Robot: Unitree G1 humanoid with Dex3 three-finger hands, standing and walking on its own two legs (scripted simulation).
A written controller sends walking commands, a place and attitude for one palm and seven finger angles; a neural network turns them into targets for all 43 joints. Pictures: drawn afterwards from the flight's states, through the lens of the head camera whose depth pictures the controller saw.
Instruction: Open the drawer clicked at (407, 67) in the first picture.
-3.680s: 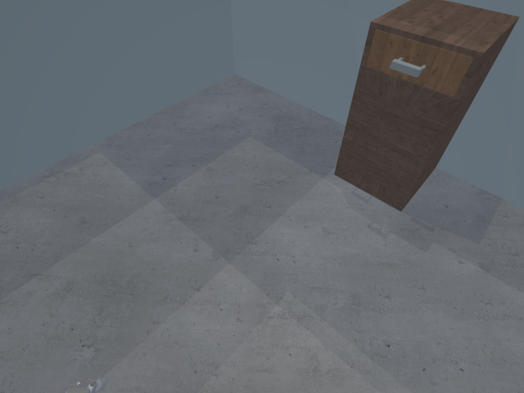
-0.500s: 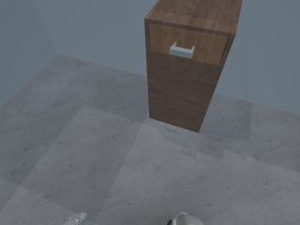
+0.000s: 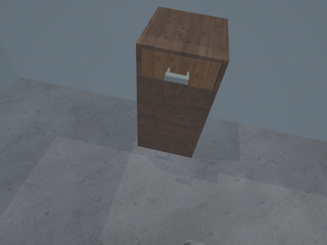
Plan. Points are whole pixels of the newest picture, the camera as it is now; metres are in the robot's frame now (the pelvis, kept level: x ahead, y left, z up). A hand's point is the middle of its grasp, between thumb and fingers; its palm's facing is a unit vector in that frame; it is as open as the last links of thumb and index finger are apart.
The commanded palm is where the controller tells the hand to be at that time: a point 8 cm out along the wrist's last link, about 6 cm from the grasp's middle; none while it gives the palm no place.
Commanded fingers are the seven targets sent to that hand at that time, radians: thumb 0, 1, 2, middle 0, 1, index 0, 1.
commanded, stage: take the last steps up to it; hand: left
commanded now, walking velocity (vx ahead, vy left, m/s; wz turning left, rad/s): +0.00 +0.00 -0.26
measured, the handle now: (177, 75) +0.80 -0.01 -0.06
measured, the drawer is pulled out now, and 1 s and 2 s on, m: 0.00 0.00 0.00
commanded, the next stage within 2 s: come to a stop and stand still in 0.86 s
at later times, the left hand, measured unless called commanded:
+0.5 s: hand out of the picture +0.13 +0.12 -0.16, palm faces -0.08 -0.97 -0.23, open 7.2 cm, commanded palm none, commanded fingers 0.00 0.90 0.90 -0.20 -0.30 -0.20 -0.30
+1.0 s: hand (133, 214) +0.24 +0.10 -0.18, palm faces -0.07 -0.99 -0.16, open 7.4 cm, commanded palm none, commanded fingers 0.00 0.90 0.90 -0.20 -0.30 -0.20 -0.30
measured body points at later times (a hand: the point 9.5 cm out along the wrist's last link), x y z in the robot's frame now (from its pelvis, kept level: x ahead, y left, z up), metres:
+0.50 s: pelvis +0.05 -0.06 +0.00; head +0.05 -0.08 +0.45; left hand +0.13 +0.17 -0.14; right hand -0.03 -0.30 -0.16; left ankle +0.05 +0.08 -0.68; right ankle -0.02 -0.14 -0.74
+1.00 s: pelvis +0.22 -0.07 +0.00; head +0.23 -0.07 +0.45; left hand +0.24 +0.15 -0.16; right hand +0.23 -0.31 -0.15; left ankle +0.26 +0.03 -0.74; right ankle +0.19 -0.20 -0.67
